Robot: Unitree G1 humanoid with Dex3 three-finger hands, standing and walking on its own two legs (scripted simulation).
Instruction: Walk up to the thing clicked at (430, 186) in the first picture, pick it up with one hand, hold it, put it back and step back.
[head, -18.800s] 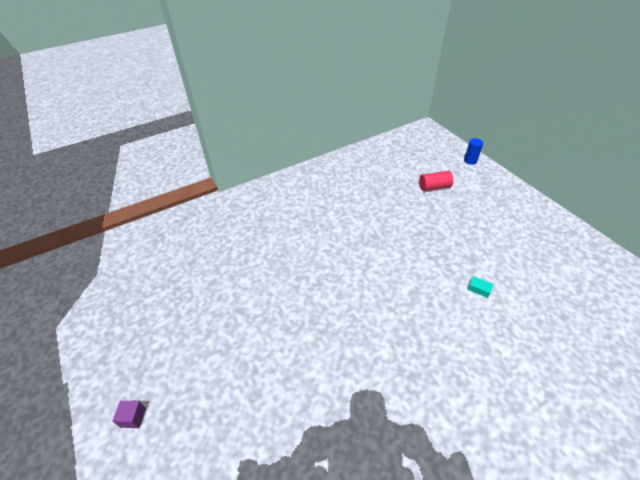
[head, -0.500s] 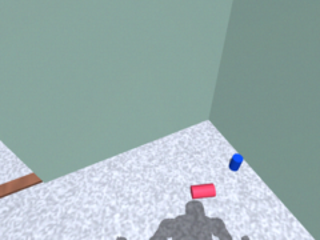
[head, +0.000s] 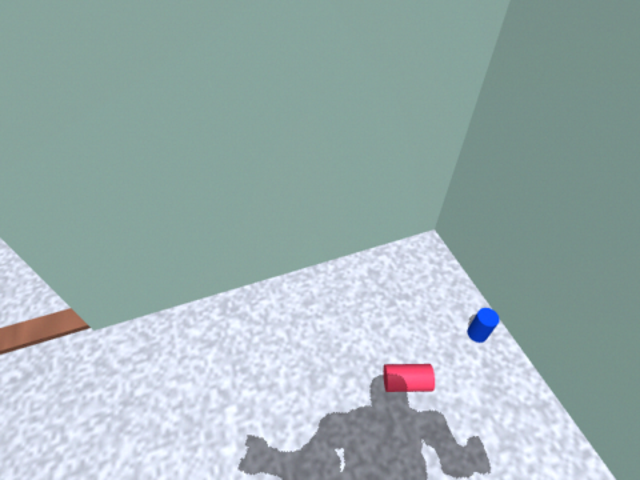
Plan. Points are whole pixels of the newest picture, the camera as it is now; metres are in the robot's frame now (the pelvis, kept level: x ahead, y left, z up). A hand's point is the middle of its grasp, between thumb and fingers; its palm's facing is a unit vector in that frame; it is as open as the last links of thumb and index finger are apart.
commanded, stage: walk up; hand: right
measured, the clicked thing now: (408, 377) +0.51 -0.24 -0.72
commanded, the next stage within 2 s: stand in 1.58 s
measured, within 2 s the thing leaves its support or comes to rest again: neither
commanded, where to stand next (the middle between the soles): +0.13 +0.02 m, yaw -2 degrees
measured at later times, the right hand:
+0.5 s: hand out of the picture +0.09 -0.23 -0.14, palm faces -0.02 +0.95 -0.30, open 7.4 cm
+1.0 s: hand out of the picture +0.11 -0.23 -0.13, palm faces +0.00 +0.95 -0.32, open 7.4 cm
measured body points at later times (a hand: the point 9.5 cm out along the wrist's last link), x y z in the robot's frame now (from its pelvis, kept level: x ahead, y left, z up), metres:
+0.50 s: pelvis +0.01 +0.01 +0.02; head +0.02 +0.00 +0.47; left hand +0.07 +0.33 -0.10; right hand +0.09 -0.28 -0.12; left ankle +0.04 +0.13 -0.72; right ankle +0.04 -0.11 -0.72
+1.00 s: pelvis +0.03 +0.02 +0.03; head +0.03 +0.02 +0.48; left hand +0.12 +0.31 -0.10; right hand +0.11 -0.28 -0.11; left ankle +0.04 +0.13 -0.72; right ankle +0.04 -0.11 -0.72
